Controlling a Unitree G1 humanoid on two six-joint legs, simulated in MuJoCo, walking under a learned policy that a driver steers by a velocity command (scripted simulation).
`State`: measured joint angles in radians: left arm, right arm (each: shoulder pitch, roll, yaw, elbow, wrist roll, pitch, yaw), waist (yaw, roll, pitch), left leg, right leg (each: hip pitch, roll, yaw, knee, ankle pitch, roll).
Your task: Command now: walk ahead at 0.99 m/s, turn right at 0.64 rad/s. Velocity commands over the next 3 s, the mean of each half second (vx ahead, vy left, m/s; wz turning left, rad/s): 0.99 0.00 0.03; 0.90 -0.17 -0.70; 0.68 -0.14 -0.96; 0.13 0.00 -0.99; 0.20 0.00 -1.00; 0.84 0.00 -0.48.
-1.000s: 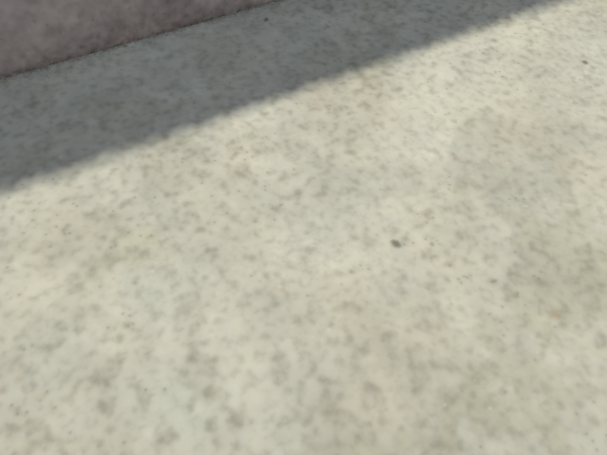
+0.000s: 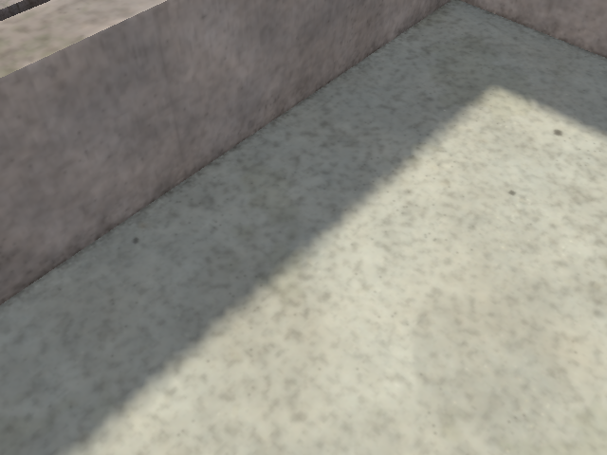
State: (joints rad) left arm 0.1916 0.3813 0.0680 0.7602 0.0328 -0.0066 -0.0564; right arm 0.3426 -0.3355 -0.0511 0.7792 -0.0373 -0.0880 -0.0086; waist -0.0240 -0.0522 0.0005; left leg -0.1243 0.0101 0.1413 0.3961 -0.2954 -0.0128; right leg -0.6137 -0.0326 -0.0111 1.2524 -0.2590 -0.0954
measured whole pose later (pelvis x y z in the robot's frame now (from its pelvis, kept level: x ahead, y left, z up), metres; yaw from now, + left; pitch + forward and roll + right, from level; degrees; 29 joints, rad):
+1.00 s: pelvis +0.93 -0.02 -0.01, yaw -15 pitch -2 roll +0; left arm -0.01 0.28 0.03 0.68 0.03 0.04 -0.17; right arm 0.58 -0.30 -0.08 1.01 0.00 -0.05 -0.07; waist -0.02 -0.05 0.06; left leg 0.17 0.08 0.27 0.33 -0.44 -0.07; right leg -0.78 -0.06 -0.09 0.88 0.09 -0.13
